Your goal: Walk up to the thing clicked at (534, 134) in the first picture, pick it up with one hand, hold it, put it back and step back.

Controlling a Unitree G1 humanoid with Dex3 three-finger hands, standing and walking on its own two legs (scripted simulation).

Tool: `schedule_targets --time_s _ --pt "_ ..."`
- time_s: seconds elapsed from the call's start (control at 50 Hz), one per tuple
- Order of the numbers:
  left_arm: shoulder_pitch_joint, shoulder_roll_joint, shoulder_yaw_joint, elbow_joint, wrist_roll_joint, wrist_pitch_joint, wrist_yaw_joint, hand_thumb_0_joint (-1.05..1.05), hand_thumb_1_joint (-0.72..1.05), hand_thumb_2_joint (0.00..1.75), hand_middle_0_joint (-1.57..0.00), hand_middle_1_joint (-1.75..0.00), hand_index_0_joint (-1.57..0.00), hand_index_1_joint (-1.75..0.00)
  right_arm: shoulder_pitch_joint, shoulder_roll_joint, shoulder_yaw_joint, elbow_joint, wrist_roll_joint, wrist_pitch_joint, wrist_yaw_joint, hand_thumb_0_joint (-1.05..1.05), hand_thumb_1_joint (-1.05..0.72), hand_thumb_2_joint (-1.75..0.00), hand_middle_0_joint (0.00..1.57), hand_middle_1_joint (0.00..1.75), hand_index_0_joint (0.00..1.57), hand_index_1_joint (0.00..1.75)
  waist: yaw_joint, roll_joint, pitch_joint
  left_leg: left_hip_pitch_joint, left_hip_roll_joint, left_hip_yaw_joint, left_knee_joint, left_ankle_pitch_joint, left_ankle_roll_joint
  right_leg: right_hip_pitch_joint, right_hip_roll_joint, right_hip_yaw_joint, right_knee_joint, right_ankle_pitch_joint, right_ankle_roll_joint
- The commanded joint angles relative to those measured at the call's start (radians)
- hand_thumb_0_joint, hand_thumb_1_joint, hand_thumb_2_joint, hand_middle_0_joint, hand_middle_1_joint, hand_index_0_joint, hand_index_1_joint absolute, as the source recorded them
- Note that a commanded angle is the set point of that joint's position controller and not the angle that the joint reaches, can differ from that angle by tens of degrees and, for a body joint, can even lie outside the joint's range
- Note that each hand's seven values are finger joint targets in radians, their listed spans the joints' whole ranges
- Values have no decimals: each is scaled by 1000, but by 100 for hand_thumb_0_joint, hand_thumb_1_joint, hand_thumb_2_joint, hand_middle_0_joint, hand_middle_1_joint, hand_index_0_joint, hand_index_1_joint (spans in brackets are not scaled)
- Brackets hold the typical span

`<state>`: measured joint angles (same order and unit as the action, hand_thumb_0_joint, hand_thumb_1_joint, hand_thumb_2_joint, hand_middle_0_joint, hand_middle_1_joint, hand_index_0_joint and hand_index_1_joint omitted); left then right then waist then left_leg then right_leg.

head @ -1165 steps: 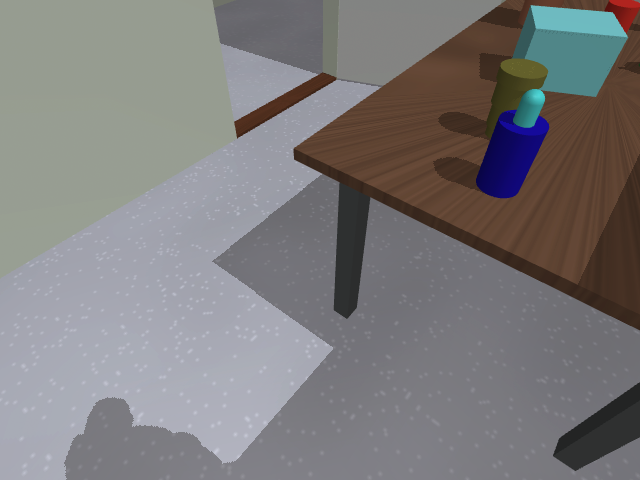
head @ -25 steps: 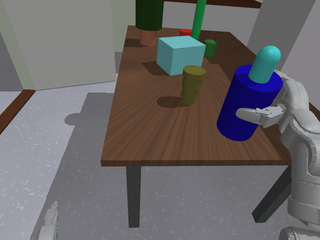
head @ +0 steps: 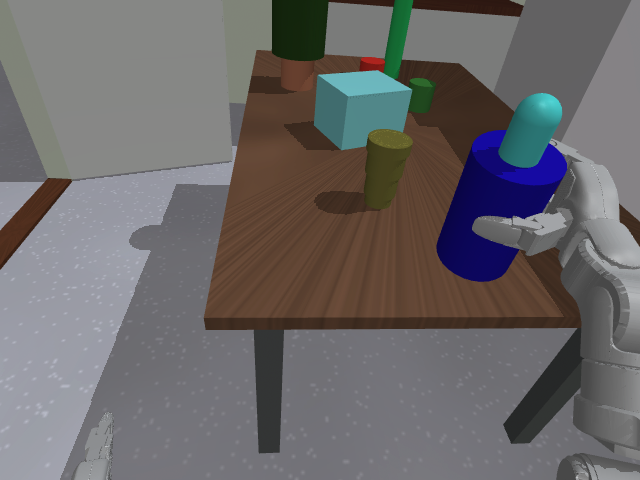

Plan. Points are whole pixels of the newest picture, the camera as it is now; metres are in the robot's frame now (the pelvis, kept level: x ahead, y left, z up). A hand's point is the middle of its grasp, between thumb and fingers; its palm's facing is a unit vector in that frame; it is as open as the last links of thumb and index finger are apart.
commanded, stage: hold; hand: right
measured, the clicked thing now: (502, 189) +0.34 -0.16 +0.27
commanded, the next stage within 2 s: crouch in 0.72 s
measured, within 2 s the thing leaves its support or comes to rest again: neither
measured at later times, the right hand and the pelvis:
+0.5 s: hand (526, 194) +0.34 -0.19 +0.27, palm faces +0.21 +0.98 -0.04, open 11.7 cm; pelvis +0.00 +0.00 +0.00, yaw +0 degrees
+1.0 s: hand (519, 190) +0.36 -0.19 +0.26, palm faces +0.20 +0.98 -0.03, open 11.7 cm; pelvis +0.00 +0.00 +0.00, yaw +0 degrees
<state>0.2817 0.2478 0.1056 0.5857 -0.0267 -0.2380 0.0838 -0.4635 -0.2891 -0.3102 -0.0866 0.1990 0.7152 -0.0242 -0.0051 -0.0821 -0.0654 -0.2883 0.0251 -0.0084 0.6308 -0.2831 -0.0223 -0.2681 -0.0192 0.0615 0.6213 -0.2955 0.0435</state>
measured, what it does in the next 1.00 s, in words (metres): stands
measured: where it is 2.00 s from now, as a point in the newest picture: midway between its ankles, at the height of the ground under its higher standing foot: outside the picture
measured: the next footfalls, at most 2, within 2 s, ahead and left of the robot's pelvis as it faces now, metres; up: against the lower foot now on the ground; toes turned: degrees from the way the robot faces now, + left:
none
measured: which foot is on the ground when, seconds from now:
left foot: down 0.00-1.00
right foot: down 0.00-1.00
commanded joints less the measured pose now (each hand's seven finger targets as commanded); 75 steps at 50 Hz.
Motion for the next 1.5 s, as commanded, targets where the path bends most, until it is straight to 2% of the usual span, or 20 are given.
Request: schedule_targets --time_s 0.0,0.14,0.2,0.26,0.3,0.32,0.36,0.44,0.48,0.52,0.66,0.74,0.94,1.0,1.04,1.12,1.2,1.32,1.4,1.48 --pt "-224 93 -1 -203 1 -71 9 0 -55 5 -4 -5 -5 -5 -566 -187 -33 -282 22 -125 15 0 7 -130 119 142 126 142 -6 53 -231 30 -22 64 -131 81 -1 69 37 -63 -99 81 -48" --pt "-201 117 28 -159 -2 -70 9 0 -53 3 -5 -5 -5 -5 -489 -191 -60 -268 32 -96 34 0 6 -129 118 141 125 141 -2 33 -230 34 -27 72 -134 70 1 64 33 -60 -114 67 -40" --pt "-182 106 15 -227 -2 -63 4 0 -54 4 -5 -5 -5 -5 -481 -229 -105 -255 34 -100 22 0 5 -128 118 140 125 140 8 115 -234 46 -29 76 -142 92 -8 62 37 -67 -107 84 -49" --pt "-100 109 47 -115 2 -54 3 0 -54 4 -5 -5 -5 -5 -526 -287 -153 -279 39 -106 5 0 4 -128 120 141 126 141 3 87 -168 15 -19 59 -155 42 -12 43 42 -76 -110 32 -53" --pt "-189 123 46 -245 -1 -75 6 0 -55 5 -4 -5 -5 -5 -550 -246 -119 -292 36 -119 -4 0 1 -129 122 142 128 142 12 118 -199 16 -24 63 -149 42 -12 53 41 -74 -109 34 -53" --pt "-130 136 81 -123 2 -66 8 0 -54 4 -4 -5 -5 -5 -566 -286 -146 -309 35 -124 -11 0 0 -128 122 142 128 142 3 53 -178 0 -24 59 -146 18 -5 45 39 -73 -114 6 -49" --pt "-124 88 19 -153 1 -72 4 0 -55 5 -4 -5 -4 -5 -581 -233 -86 -326 30 -126 -7 0 2 -127 119 139 125 139 12 61 -182 -4 -24 61 -147 19 -5 51 39 -70 -111 10 -52" --pt "-219 91 -10 -225 0 -88 13 0 -55 5 -4 -5 -4 -5 -582 -182 -21 -249 22 -117 12 0 5 -128 119 141 126 141 5 59 -209 20 -25 64 -132 77 -6 66 35 -64 -99 70 -49" --pt "-283 118 19 -215 0 -93 19 0 -54 4 -4 -5 -5 -5 -556 -170 -16 -206 21 -109 28 0 4 -129 120 142 127 142 3 58 -243 31 -28 68 -123 93 -5 69 32 -58 -100 84 -45" --pt "-243 87 -11 -166 1 -88 12 0 -54 4 -5 -5 -5 -5 -552 -176 -19 -222 18 -105 40 0 3 -128 119 140 125 140 -3 3 -241 31 -26 71 -121 89 2 70 33 -57 -104 88 -39" --pt "-132 118 48 -164 -1 -69 0 0 -54 4 -5 -5 -5 -5 -547 -270 -132 -267 35 -104 25 0 2 -129 120 141 126 141 12 76 -223 32 -28 75 -140 75 -6 59 39 -70 -108 63 -48" --pt "-108 105 45 -147 1 -66 -2 0 -55 5 -5 -5 -5 -5 -573 -296 -150 -268 27 -113 -5 0 0 -129 122 142 128 142 6 80 -197 19 -25 70 -143 54 -7 46 42 -73 -106 40 -50" --pt "-223 117 22 -207 2 -92 9 0 -55 5 -4 -5 -4 -5 -639 -189 -20 -43 2 -119 24 0 1 -128 121 141 127 141 32 90 -190 -5 -27 65 -132 79 -9 44 31 -60 -100 60 -49" --pt "-184 72 -19 -139 5 -102 1 0 -55 5 -4 -5 -5 -5 -624 -216 -41 85 -9 -151 44 0 4 -125 118 138 125 138 36 89 -139 -33 -15 42 -154 6 -19 -10 37 -62 -101 -6 -58" --pt "-186 93 8 -127 9 -116 -3 0 -53 3 -5 -5 -5 -4 -670 -269 -80 159 -19 -189 47 0 2 -126 119 139 125 139 48 88 -155 -41 -10 26 -156 -33 -22 -26 33 -63 -101 -39 -57" --pt "-85 97 13 -159 14 -136 -11 0 -53 4 -5 -5 -6 -4 -765 -337 -126 184 -29 -300 28 0 0 -123 118 136 124 136 64 81 -259 -21 -15 31 -115 56 -20 7 30 -73 -70 21 -55" --pt "-109 97 8 -226 10 -149 -9 0 -55 6 -5 -5 -5 -5 -905 -368 -115 158 -37 -419 6 0 1 -123 120 137 125 137 61 48 -340 -22 -23 32 -89 83 -11 32 24 -72 -55 41 -51" --pt "-136 127 23 -198 20 -135 8 0 -54 5 -4 -5 -5 -5 -927 -366 -80 366 -65 -541 1 0 2 -124 119 137 125 137 66 -15 -345 -64 -32 32 -69 85 6 -9 15 -59 -40 40 -44" --pt "-174 72 -50 -189 26 -136 0 0 -53 4 -5 -5 -5 -4 -981 -392 -82 482 -81 -613 8 0 7 -123 117 136 123 136 54 -33 -353 -69 -40 34 -56 62 12 -53 3 -51 -38 22 -37" --pt "-78 129 2 -241 32 -124 0 0 -53 3 -5 -5 -6 -4 -953 -419 -102 611 -83 -659 22 0 7 -125 116 137 123 137 104 13 -386 -64 -41 27 -54 122 6 -50 8 -63 -21 65 -45"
